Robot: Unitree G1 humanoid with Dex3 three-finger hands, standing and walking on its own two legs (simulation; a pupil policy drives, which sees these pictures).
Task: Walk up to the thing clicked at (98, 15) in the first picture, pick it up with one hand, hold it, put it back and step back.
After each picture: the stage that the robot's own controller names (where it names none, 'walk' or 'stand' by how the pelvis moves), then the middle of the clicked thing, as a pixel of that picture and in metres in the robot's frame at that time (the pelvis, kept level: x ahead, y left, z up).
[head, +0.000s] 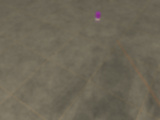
stand; (97, 16) +1.90 -0.25 -0.72
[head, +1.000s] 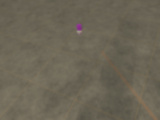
walk; (79, 29) +1.78 +0.12 -0.69
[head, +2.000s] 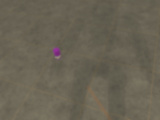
walk; (57, 53) +1.14 +0.36 -0.72
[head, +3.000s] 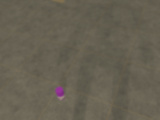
walk; (60, 93) +0.72 +0.28 -0.72
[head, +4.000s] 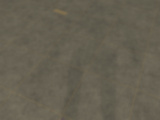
walk; out of the picture +0.46 +0.17 -0.71
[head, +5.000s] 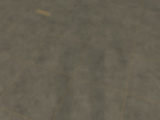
stand; out of the picture +0.35 +0.21 -0.71
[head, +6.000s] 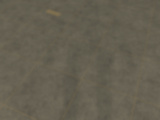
stand; out of the picture +0.33 +0.17 -0.72
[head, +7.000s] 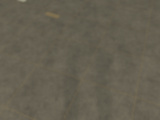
stand; out of the picture +0.34 +0.17 -0.73
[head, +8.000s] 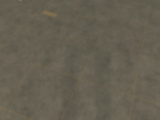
stand; out of the picture +0.32 +0.19 -0.73
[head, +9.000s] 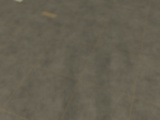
stand; out of the picture +0.32 +0.19 -0.73
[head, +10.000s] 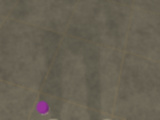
go down; (43, 108) +0.35 +0.21 -0.57
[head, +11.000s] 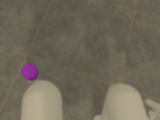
go down; (31, 74) +0.39 +0.24 -0.32
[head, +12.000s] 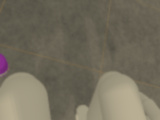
close in; out of the picture +0.38 +0.27 -0.26
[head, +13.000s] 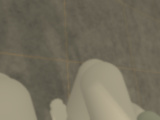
close; out of the picture +0.37 +0.29 -0.21
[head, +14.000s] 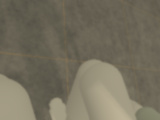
close; out of the picture +0.36 +0.30 -0.21
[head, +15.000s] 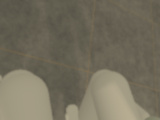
lift; out of the picture +0.31 +0.28 -0.16
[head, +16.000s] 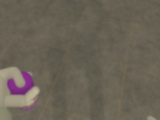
lift; (23, 91) +0.32 +0.19 +0.01
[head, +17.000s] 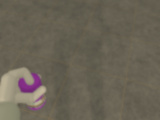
hold; (33, 92) +0.33 +0.17 -0.01
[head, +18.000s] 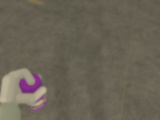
hold; (33, 92) +0.33 +0.17 +0.00
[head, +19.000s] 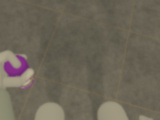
crouch; (20, 72) +0.38 +0.21 -0.08
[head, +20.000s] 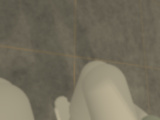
lower; out of the picture +0.37 +0.31 -0.22
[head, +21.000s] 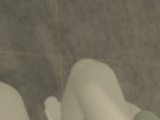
lower; out of the picture +0.38 +0.33 -0.22
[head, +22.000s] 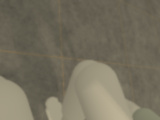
lower; out of the picture +0.37 +0.33 -0.22
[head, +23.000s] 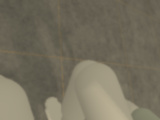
lower; out of the picture +0.37 +0.33 -0.22
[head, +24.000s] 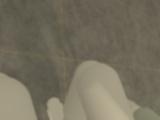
loosen; out of the picture +0.36 +0.32 -0.22
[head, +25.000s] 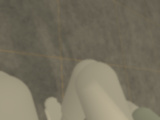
withdraw; out of the picture +0.35 +0.30 -0.22
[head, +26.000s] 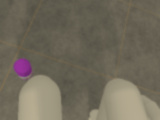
walk; (24, 69) +0.39 +0.26 -0.30
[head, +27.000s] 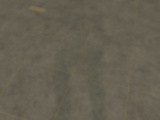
stand; out of the picture +0.32 +0.19 -0.65
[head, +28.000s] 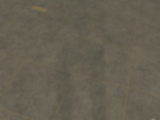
stand; out of the picture +0.33 +0.21 -0.67
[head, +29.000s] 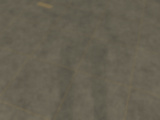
stand; out of the picture +0.34 +0.20 -0.69
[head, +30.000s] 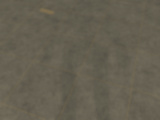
walk; out of the picture +0.35 +0.20 -0.72
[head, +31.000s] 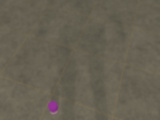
walk; (53, 108) +0.46 +0.21 -0.71
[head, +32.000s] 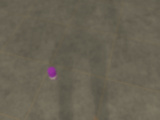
walk; (52, 73) +0.72 +0.27 -0.69
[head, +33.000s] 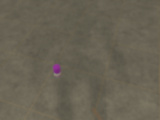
stand; (57, 70) +0.95 +0.24 -0.71
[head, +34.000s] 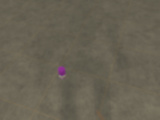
stand; (62, 72) +0.95 +0.21 -0.72
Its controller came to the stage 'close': yes
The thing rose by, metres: 0.71
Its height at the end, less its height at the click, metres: +0.00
